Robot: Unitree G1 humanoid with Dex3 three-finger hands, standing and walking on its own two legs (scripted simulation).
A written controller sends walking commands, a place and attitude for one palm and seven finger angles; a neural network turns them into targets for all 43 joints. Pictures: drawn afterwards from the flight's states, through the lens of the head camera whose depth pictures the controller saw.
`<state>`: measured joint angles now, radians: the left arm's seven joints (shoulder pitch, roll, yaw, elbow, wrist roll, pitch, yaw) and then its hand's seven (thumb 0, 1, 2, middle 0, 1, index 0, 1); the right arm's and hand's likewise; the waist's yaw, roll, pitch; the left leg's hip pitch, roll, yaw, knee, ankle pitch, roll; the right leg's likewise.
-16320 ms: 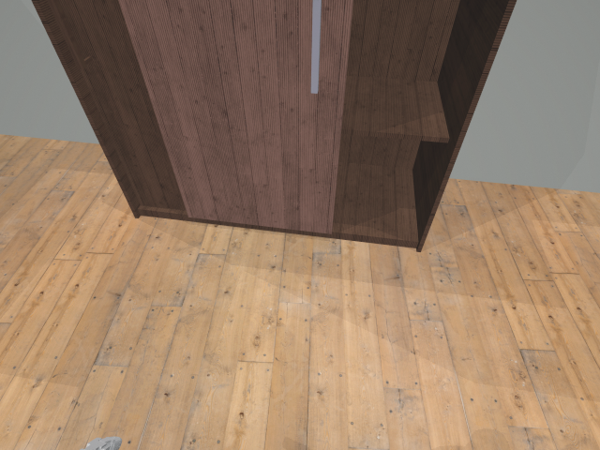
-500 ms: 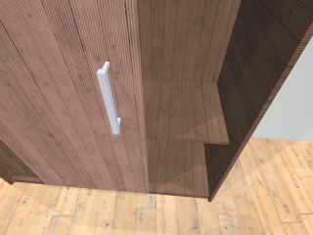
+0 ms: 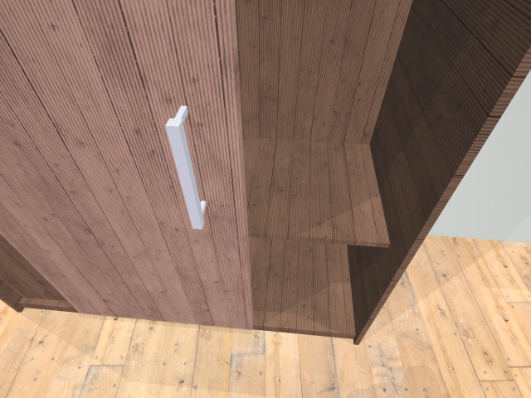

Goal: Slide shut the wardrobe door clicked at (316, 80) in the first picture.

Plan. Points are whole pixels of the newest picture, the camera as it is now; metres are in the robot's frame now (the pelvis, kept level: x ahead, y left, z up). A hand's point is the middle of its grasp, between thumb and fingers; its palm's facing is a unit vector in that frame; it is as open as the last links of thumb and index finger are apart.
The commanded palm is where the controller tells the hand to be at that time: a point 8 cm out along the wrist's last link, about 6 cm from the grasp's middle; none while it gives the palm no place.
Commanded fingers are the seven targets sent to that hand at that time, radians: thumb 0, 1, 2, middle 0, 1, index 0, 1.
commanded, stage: raise the hand with hooked fingers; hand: left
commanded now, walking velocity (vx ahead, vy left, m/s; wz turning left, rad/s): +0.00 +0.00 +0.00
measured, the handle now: (191, 173) +0.46 +0.18 +0.08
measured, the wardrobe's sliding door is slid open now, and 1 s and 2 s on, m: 0.38 0.38 0.38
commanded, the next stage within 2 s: none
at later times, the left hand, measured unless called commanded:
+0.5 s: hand (181, 358) +0.18 +0.14 -0.02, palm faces -0.02 -1.00 +0.01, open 8.4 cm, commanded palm +0.13 +0.23 -0.02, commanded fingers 0.00 0.39 0.68 -0.24 -0.63 -0.24 -0.63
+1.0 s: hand (115, 337) +0.19 +0.23 +0.02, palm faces +0.06 -1.00 -0.08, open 11.5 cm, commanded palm +0.16 +0.28 +0.03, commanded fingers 0.00 -0.20 0.43 -0.28 -1.00 -0.28 -1.00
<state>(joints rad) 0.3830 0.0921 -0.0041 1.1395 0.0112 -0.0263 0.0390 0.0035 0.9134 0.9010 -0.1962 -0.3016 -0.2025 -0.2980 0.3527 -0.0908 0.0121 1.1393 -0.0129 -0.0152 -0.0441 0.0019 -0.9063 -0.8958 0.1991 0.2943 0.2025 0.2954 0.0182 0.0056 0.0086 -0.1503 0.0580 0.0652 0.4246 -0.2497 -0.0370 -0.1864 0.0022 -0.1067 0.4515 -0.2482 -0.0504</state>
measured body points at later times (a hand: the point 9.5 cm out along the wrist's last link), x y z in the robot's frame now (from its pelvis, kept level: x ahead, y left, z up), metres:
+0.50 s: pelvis -0.02 +0.00 -0.06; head +0.01 +0.01 +0.39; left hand +0.18 +0.20 -0.02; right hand +0.19 -0.27 -0.10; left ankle -0.01 +0.14 -0.74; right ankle +0.00 -0.08 -0.74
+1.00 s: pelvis -0.02 +0.02 -0.05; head +0.01 +0.01 +0.40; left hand +0.18 +0.28 +0.03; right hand +0.12 -0.23 -0.14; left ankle -0.02 +0.14 -0.74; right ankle +0.00 -0.08 -0.74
